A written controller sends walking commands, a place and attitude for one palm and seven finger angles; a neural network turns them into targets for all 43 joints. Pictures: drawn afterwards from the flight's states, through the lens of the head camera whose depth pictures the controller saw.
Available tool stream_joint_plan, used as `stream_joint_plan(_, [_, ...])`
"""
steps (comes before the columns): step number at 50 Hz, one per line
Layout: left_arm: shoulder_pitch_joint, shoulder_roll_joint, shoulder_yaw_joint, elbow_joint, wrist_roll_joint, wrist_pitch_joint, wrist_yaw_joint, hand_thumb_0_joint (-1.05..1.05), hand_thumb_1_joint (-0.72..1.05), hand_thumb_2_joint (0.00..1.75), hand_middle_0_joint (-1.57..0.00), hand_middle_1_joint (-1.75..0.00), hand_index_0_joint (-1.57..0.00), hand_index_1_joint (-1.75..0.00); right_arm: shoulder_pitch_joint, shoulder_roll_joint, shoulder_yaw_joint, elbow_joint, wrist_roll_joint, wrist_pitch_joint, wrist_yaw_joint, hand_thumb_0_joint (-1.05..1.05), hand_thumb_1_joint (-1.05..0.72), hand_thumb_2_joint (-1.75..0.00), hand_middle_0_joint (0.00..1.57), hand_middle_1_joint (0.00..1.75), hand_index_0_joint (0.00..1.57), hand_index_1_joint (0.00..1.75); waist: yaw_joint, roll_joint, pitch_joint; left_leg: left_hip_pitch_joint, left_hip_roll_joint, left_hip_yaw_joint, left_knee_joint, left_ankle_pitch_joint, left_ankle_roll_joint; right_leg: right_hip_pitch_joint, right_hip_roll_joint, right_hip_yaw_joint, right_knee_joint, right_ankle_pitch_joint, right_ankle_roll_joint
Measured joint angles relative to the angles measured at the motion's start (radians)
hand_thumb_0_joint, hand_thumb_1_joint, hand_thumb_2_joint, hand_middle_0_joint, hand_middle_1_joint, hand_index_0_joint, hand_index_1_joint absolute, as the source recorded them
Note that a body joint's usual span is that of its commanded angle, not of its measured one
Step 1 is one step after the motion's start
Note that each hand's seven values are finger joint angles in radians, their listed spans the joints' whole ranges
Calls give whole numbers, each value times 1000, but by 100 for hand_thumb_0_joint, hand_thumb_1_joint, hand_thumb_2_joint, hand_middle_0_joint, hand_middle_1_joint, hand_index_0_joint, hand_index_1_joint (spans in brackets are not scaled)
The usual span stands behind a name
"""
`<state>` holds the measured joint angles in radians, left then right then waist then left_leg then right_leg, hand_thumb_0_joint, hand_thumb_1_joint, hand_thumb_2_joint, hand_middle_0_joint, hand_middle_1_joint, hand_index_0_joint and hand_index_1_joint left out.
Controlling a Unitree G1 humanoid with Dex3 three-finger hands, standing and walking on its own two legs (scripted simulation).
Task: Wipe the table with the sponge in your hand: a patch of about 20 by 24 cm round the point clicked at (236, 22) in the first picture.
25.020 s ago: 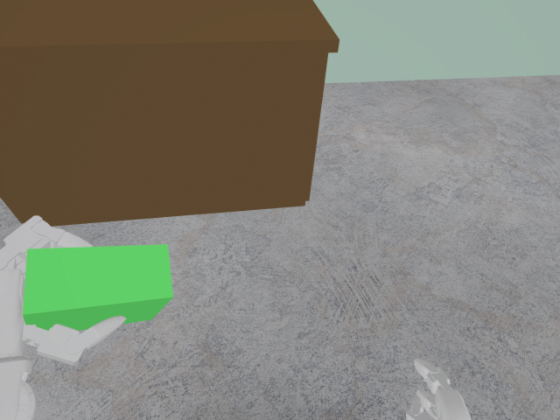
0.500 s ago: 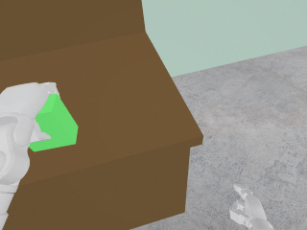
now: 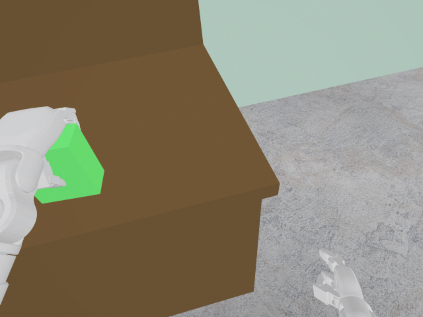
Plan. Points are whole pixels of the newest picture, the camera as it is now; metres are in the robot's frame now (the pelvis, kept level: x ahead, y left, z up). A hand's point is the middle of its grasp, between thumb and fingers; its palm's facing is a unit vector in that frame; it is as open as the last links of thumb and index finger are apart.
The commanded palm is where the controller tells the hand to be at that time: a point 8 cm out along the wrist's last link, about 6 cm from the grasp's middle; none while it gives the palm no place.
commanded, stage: move the sponge above the wiping area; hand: left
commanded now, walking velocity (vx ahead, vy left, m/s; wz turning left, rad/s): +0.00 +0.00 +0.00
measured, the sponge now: (64, 172) +0.29 +0.33 +0.14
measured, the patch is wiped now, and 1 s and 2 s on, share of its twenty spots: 0.00 0.00 0.00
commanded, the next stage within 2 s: lower the sponge onto the table in 0.42 s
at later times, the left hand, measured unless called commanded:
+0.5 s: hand (47, 146) +0.29 +0.32 +0.21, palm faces +0.10 +0.03 -0.99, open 10.2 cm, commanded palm +0.26 +0.33 +0.28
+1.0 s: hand (47, 148) +0.29 +0.32 +0.21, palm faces +0.08 +0.02 -1.00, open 10.2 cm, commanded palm +0.25 +0.32 +0.27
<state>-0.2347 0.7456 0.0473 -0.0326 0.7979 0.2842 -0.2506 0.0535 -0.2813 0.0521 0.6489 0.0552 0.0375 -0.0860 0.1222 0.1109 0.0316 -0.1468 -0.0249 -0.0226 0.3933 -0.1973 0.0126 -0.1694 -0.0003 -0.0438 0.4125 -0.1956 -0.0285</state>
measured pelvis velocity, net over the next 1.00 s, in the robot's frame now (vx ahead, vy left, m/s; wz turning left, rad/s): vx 0.01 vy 0.00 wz -0.01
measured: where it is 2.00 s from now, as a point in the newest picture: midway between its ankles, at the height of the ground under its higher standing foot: outside the picture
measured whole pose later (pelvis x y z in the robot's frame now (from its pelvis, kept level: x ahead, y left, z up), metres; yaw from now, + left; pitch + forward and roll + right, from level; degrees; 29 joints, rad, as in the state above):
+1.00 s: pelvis +0.01 +0.00 +0.00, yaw +0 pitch -2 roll +0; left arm -0.20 0.74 0.07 -0.09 0.80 0.37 -0.24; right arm 0.07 -0.29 0.05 0.64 0.06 0.06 -0.07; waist 0.12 0.12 0.02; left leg -0.16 -0.02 -0.02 0.40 -0.21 0.01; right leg -0.18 0.00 -0.04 0.42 -0.21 -0.03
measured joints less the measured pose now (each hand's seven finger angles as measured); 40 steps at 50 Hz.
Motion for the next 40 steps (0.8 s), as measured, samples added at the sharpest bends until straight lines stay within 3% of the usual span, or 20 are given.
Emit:
stream_joint_plan(11, [-11,3,24,25,3,30,5,0,-51,103,-72,-133,-73,-132,28,-16,-11,8,2,7,6,2,-90,-90,20,30,20,29,-10,8,-4,-9,1,5,4,-2,0,-12,1,5,7,-1,0])
stream_joint_plan(21, [42,1,33,-47,-18,-1,19,0,-51,103,-72,-133,-73,-132,30,-9,-14,4,-2,1,5,2,-90,-90,20,30,20,29,-4,12,-4,-3,2,11,11,-11,0,-9,2,12,16,-10,1])
stream_joint_plan(26, [4,6,26,-4,-12,34,29,0,-51,103,-72,-133,-73,-132,16,-7,-7,11,2,4,6,2,-90,-90,20,30,20,29,2,11,-7,-7,2,7,11,-10,-1,-11,2,7,16,-10,0])
stream_joint_plan(31, [-18,-3,9,6,5,64,-4,0,-51,103,-72,-133,-73,-132,8,-11,-6,2,5,3,4,2,-90,-90,20,30,20,29,3,13,-8,-10,-1,-1,8,-6,0,-11,-1,0,11,-8,0])
stream_joint_plan(40, [-4,-9,-7,-33,0,15,-3,0,-51,103,-72,-133,-73,-132,1,-3,-2,-9,-1,3,7,1,-90,-90,20,30,20,29,1,7,-3,-2,0,3,-2,-5,0,-5,0,4,3,-6,0])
